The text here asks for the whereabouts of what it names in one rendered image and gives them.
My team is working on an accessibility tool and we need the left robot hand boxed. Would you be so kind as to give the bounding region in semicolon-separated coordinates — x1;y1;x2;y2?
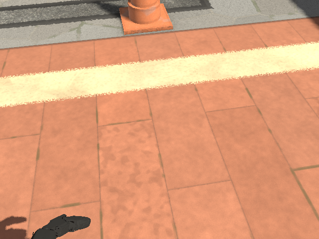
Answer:
31;214;91;239

